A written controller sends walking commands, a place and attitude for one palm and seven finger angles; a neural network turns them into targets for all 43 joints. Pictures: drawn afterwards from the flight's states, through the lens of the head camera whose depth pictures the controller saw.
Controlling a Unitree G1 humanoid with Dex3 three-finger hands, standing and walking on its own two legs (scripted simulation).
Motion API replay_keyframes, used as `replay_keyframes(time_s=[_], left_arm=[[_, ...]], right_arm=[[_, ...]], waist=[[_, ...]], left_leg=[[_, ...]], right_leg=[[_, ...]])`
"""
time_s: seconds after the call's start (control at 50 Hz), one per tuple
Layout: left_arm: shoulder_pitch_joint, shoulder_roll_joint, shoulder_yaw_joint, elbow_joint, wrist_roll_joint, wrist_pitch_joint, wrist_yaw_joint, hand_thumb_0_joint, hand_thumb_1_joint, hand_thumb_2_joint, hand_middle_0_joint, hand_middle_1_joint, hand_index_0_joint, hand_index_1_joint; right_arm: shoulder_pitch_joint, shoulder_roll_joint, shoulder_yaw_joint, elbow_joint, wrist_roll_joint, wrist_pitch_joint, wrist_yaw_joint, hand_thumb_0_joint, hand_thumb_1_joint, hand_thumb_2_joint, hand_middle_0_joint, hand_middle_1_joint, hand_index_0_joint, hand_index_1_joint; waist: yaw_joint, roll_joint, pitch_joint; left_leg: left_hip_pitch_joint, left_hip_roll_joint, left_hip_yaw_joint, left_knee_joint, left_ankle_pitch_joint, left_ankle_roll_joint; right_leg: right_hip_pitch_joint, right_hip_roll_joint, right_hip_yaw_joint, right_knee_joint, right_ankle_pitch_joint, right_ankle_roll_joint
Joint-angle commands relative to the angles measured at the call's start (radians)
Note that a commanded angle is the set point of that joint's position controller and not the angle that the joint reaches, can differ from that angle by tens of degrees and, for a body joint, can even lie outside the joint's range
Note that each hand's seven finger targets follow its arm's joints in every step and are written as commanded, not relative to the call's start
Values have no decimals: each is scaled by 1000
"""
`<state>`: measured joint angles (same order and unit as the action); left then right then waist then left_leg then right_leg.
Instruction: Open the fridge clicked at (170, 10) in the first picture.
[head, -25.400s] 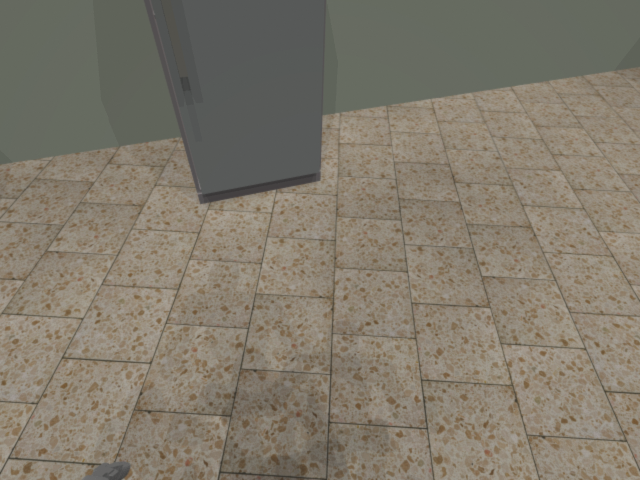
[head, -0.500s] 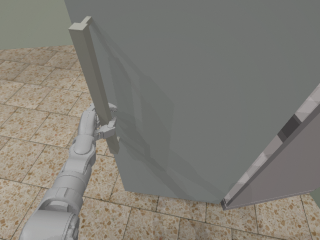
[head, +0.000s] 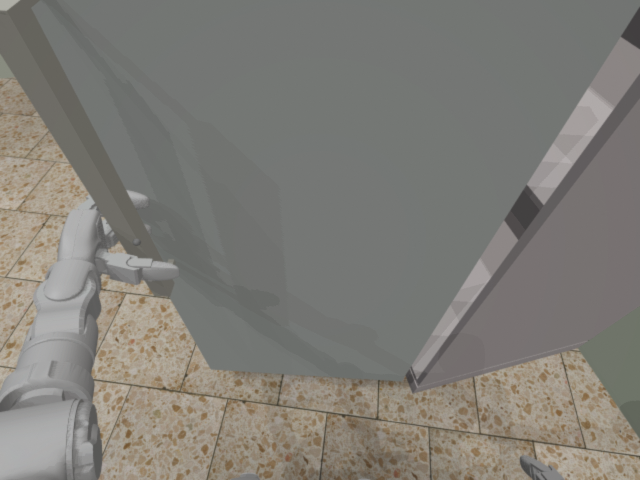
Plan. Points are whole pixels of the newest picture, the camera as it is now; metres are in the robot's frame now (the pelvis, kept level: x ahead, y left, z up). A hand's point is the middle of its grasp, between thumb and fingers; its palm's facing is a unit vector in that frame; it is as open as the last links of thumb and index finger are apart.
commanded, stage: loosen the grip on the handle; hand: left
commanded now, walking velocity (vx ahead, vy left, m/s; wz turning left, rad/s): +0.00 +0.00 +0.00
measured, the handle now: (119, 186) +0.44 +0.26 +0.12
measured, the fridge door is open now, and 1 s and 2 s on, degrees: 72 69 69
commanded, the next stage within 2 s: slip the hand off the handle in 0.16 s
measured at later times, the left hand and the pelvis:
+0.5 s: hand (100, 235) +0.42 +0.31 +0.04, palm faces +0.19 -0.97 -0.18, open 14.3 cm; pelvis +0.04 +0.05 +0.00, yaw -1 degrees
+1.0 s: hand (67, 257) +0.38 +0.34 +0.05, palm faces +0.16 -0.97 -0.18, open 14.7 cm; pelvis +0.03 +0.08 -0.01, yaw +1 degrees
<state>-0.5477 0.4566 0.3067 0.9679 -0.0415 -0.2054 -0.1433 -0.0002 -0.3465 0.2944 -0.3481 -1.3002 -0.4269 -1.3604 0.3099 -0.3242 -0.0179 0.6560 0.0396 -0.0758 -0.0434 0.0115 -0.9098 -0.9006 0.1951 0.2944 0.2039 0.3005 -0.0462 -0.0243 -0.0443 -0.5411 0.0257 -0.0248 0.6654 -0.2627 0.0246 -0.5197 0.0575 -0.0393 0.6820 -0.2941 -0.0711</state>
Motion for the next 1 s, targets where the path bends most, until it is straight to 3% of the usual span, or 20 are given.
replay_keyframes(time_s=[0.0, 0.06, 0.12, 0.18, 0.2, 0.22, 0.24, 0.28, 0.42, 0.54, 0.56, 0.58, 0.6, 0.66, 0.68, 0.76, 0.78, 0.84, 0.92, 0.98], left_arm=[[-316, 336, 120, -260, -35, -93, -9, 0, -550, 200, -290, -1200, -290, -1200], [-258, 298, 118, -289, -68, -69, -22, 0, -550, 200, -250, -1150, -250, -1150], [-217, 291, 126, -361, -75, -47, -23, 0, -550, 200, -250, -1150, -250, -1150], [-131, 270, 129, -379, -74, -17, -9, 0, -550, 200, -250, -1150, -250, -1150], [-112, 220, 99, -397, -79, -15, -5, 0, -550, 200, -250, -1150, -250, -1150], [-82, 250, 134, -433, -77, -12, 3, 0, -550, 200, -250, -1150, -250, -1150], [-153, 276, 143, -352, -66, 0, 12, 0, -550, 200, -250, -1150, -250, -1150], [-168, 304, 163, -349, -47, 3, 22, 0, -550, 200, -250, -1150, -250, -1150], [-133, 231, 97, -496, -38, -32, 2, 0, -550, 200, -250, -1150, -250, -1150], [-133, 134, 2, -496, -65, 20, -23, 0, -550, 200, -250, -1150, -250, -1150], [-128, 163, 28, -502, -60, 28, -18, 0, -550, 200, -250, -1150, -250, -1150], [-111, 163, 24, -528, -51, 32, -10, 0, -550, 200, -250, -1150, -250, -1150], [-78, 141, 8, -523, -50, 39, -4, 0, -550, 200, -250, -1150, -250, -1150], [-116, 161, 24, -568, -45, 34, 18, 0, -550, 200, -250, -1150, -250, -1150], [-104, 206, 66, -574, -42, 29, 29, 0, -550, 200, -250, -1150, -250, -1150], [-118, 201, 57, -597, -39, 14, 32, 0, -550, 200, -250, -1150, -250, -1150], [-118, 245, 91, -590, -33, 13, 33, 0, -550, 200, -250, -1150, -250, -1150], [-61, 174, 38, -583, -43, 23, 12, 0, -550, 200, -250, -1150, -250, -1150], [7, 90, -31, -586, -78, 60, -14, 0, -550, 200, -250, -1150, -250, -1150], [-20, 104, -23, -582, -81, 76, -7, 0, -550, 200, -250, -1150, -250, -1150]], right_arm=[[-5, -95, -28, -119, 1, -35, -10, 0, -900, -900, 200, 300, 200, 300], [-6, -96, -31, -116, 8, -41, -16, 0, -900, -900, 200, 300, 200, 300], [20, -98, -38, -114, 6, -47, -18, 0, -900, -900, 200, 300, 200, 300], [32, -100, -39, -113, 3, -54, -20, 0, -900, -900, 200, 300, 200, 300], [32, -89, -37, -118, 2, -58, -16, 0, -900, -900, 200, 300, 200, 300], [39, -94, -44, -123, 1, -60, -15, 0, -900, -900, 200, 300, 200, 300], [42, -98, -36, -103, 2, -55, -23, 0, -900, -900, 200, 300, 200, 300], [48, -98, -34, -101, -1, -47, -24, 0, -900, -900, 200, 300, 200, 300], [56, -87, -39, -129, -10, -54, -17, 0, -900, -900, 200, 300, 200, 300], [48, -96, -43, -122, 1, -61, -13, 0, -900, -900, 200, 300, 200, 300], [50, -104, -47, -124, 2, -60, -14, 0, -900, -900, 200, 300, 200, 300], [47, -106, -46, -128, 1, -58, -14, 0, -900, -900, 200, 300, 200, 300], [51, -98, -44, -129, 1, -59, -10, 0, -900, -900, 200, 300, 200, 300], [38, -102, -42, -133, -4, -59, -6, 0, -900, -900, 200, 300, 200, 300], [42, -108, -43, -131, -7, -55, -9, 0, -900, -900, 200, 300, 200, 300], [27, -102, -35, -136, -10, -56, -7, 0, -900, -900, 200, 300, 200, 300], [32, -108, -37, -132, -12, -54, -11, 0, -900, -900, 200, 300, 200, 300], [16, -96, -30, -144, -8, -60, -7, 0, -900, -900, 200, 300, 200, 300], [-5, -98, -26, -164, 4, -71, -6, 0, -900, -900, 200, 300, 200, 300], [-22, -103, -19, -165, 7, -75, -17, 0, -900, -900, 200, 300, 200, 300]], waist=[[27, 23, -336], [15, 32, -286], [21, 26, -341], [25, -6, -324], [22, -21, -323], [36, -27, -352], [3, -43, -283], [13, -32, -268], [20, 124, -430], [-5, 131, -322], [1, 123, -321], [10, 162, -329], [12, 143, -326], [11, 149, -330], [20, 129, -336], [18, 167, -354], [22, 162, -355], [31, 207, -342], [24, 145, -292], [13, 70, -220]], left_leg=[[-26, -46, 42, -7, -32, 21], [-18, -41, 51, 4, -16, 21], [41, -39, 47, -2, 72, 29], [65, -40, 49, 0, 120, 35], [74, -42, 50, 0, 135, 34], [91, -42, 49, -4, 159, 34], [60, -42, 53, 3, 128, 34], [45, -43, 49, 6, 123, 35], [249, -24, 20, 34, 341, 21], [299, 6, -45, 27, 385, -15], [297, 8, -59, 17, 385, -25], [319, 8, -62, 21, 423, -30], [324, 13, -74, 20, 438, -38], [334, 13, -95, 9, 388, -56], [333, 16, -101, 11, 405, -58], [346, 16, -114, 6, 369, -70], [345, 19, -118, 6, 369, -72], [343, 20, -129, -10, 298, -77], [302, 22, -147, -40, 159, -64], [219, 8, -134, -59, 3, -40]], right_leg=[[276, -121, 236, -165, 33, 83], [240, -128, 239, -169, 108, 97], [253, -104, 182, -127, 261, 96], [227, -85, 135, -101, 335, 98], [230, -82, 123, -94, 373, 100], [237, -76, 107, -83, 392, 97], [179, -72, 100, -90, 347, 100], [162, -67, 95, -81, 305, 91], [106, -31, 31, -27, 326, 56], [-28, -20, -7, -35, 194, 52], [-32, -21, -12, -34, 178, 48], [-38, -22, -11, -31, 176, 44], [-43, -22, -18, -28, 161, 45], [-63, -21, -23, -26, 118, 44], [-52, -20, -22, -22, 123, 41], [-65, -20, -22, -17, 94, 42], [-63, -20, -20, -15, 89, 40], [-76, -22, -24, -19, 50, 40], [-74, -23, -29, -31, 19, 42], [-61, -25, -25, -42, -10, 39]])
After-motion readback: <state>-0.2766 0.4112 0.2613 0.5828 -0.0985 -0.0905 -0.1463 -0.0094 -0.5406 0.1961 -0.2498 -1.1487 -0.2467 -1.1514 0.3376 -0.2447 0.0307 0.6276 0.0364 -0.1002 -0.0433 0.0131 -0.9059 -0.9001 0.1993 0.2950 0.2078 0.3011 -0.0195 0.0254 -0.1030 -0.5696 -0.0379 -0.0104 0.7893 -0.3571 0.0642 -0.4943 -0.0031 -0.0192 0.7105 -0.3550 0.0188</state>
